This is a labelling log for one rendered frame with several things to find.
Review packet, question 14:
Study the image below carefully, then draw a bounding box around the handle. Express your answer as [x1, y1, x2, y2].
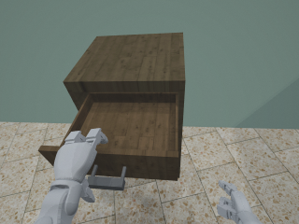
[87, 164, 127, 191]

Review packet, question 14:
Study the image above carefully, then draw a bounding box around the drawer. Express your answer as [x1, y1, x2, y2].
[38, 92, 178, 181]

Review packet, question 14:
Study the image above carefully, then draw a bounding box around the robot left hand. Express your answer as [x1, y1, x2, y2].
[53, 128, 108, 203]

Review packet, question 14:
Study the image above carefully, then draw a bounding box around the robot right forearm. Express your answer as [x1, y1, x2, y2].
[236, 211, 263, 224]

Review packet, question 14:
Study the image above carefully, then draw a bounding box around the robot right hand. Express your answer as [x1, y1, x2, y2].
[217, 180, 252, 223]

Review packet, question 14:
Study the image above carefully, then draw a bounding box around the cabinet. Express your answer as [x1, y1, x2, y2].
[63, 32, 186, 178]

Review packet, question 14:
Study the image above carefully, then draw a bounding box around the robot left forearm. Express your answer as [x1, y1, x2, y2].
[34, 178, 83, 224]

